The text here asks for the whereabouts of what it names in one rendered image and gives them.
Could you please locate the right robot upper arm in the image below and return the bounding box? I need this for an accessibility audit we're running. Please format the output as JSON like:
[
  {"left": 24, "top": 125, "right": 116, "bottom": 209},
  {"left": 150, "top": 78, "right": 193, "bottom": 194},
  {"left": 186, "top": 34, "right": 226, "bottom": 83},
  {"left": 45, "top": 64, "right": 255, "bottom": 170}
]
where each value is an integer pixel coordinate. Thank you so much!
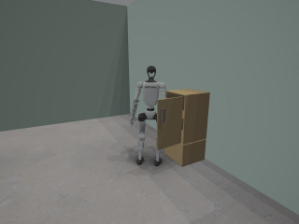
[{"left": 159, "top": 82, "right": 166, "bottom": 99}]

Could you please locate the left robot upper arm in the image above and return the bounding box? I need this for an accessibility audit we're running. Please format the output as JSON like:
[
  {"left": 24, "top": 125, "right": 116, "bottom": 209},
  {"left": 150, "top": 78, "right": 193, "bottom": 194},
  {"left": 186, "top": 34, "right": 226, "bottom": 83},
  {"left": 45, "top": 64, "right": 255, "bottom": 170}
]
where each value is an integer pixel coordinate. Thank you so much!
[{"left": 134, "top": 81, "right": 144, "bottom": 103}]

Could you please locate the cupboard door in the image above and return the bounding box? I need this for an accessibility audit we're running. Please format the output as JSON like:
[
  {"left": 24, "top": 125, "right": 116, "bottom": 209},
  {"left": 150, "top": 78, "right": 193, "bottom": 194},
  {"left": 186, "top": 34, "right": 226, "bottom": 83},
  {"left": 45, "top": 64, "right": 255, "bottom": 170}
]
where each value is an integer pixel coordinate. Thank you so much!
[{"left": 156, "top": 96, "right": 183, "bottom": 150}]

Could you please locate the robot left hand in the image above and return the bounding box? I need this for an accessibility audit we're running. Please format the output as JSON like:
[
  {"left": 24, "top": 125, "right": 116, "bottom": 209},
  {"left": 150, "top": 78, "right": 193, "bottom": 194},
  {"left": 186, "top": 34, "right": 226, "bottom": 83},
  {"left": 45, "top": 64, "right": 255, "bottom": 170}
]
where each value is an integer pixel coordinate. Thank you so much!
[{"left": 130, "top": 115, "right": 136, "bottom": 127}]

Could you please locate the handle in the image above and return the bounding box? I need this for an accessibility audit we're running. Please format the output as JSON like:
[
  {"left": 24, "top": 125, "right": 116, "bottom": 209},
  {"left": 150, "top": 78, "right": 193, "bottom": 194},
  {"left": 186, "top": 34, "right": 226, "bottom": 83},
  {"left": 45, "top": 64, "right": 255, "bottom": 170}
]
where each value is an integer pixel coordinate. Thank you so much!
[{"left": 161, "top": 108, "right": 165, "bottom": 122}]

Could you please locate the robot right foot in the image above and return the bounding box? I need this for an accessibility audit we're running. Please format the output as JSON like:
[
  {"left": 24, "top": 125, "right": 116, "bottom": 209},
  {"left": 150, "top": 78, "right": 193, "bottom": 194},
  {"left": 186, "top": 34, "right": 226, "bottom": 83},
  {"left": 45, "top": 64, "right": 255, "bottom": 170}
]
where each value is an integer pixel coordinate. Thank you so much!
[{"left": 154, "top": 158, "right": 162, "bottom": 166}]

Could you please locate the robot left forearm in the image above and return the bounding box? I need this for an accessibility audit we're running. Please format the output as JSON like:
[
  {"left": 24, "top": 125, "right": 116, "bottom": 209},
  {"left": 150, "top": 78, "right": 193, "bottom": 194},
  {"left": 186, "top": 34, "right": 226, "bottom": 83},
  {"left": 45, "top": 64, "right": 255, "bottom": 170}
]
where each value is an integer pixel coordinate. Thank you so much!
[{"left": 131, "top": 97, "right": 138, "bottom": 116}]

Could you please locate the robot torso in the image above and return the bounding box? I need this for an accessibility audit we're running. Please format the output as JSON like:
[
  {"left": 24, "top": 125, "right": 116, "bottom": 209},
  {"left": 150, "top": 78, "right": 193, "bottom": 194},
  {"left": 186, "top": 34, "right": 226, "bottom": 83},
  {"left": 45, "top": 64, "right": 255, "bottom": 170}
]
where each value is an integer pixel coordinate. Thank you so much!
[{"left": 142, "top": 80, "right": 160, "bottom": 120}]

